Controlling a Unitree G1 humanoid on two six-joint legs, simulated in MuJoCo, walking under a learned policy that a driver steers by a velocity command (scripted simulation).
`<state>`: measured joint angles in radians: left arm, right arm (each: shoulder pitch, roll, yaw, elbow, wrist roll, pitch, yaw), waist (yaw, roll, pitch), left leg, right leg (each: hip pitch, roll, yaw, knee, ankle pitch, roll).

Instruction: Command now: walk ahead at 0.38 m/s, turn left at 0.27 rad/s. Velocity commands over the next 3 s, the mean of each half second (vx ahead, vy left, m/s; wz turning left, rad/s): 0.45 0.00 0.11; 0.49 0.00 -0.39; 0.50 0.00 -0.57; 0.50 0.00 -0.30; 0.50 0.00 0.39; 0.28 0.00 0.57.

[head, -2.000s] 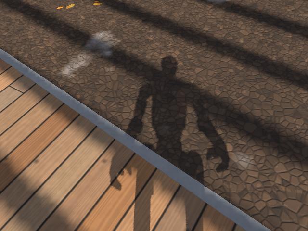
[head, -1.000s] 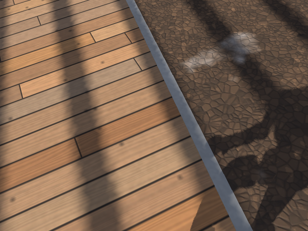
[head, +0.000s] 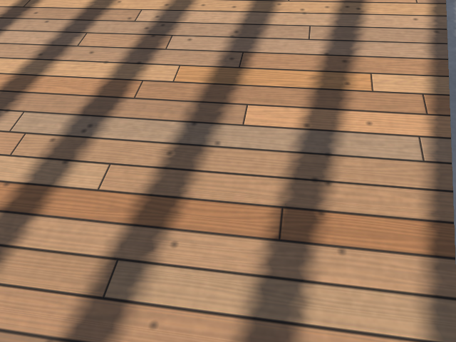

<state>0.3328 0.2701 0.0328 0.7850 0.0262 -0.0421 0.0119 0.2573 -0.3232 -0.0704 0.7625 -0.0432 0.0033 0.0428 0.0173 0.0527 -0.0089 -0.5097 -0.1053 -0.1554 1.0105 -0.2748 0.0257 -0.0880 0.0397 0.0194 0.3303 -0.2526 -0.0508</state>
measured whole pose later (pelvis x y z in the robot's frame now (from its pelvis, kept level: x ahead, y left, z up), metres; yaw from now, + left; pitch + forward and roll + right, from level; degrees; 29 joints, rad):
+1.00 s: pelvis +0.52 +0.03 -0.01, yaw -13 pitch +0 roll +0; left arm 0.28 0.27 0.06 0.89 0.01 -0.03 -0.01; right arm 0.21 -0.24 -0.01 0.84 -0.04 -0.07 0.00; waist 0.00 0.01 0.06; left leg -0.50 0.07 -0.03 1.18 -0.32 0.01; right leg -0.23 0.16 -0.02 0.42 -0.18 -0.15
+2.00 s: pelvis +0.98 -0.17 -0.01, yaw -39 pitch +1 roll +1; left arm 0.19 0.23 0.03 0.82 0.03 -0.06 -0.01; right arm 0.36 -0.24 -0.03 0.89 -0.01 -0.04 0.01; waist -0.04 0.02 0.04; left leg -0.39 0.05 0.02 1.12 -0.36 0.05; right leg -0.27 0.05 -0.08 0.44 -0.19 -0.08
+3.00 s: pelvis +1.40 -0.40 -0.02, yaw -4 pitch +0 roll +1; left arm 0.12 0.25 0.01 0.72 0.01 -0.02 0.03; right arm 0.27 -0.32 -0.09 0.79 -0.02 0.03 -0.01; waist -0.05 0.03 0.09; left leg -0.37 -0.13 -0.08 1.12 -0.53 0.02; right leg -0.39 0.00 -0.04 0.52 -0.13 -0.04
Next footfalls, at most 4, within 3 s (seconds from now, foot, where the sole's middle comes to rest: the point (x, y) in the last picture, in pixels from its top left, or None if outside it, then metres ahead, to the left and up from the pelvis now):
0.28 left None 0.26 0.13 -0.78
0.82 right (265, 328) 0.57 -0.01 -0.78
1.34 left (240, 231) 0.92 0.06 -0.78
1.86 right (331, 212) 0.99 -0.27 -0.78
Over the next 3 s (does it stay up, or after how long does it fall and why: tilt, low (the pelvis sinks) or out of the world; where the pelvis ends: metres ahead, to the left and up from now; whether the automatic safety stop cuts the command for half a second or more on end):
stays up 1.40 -0.40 -0.02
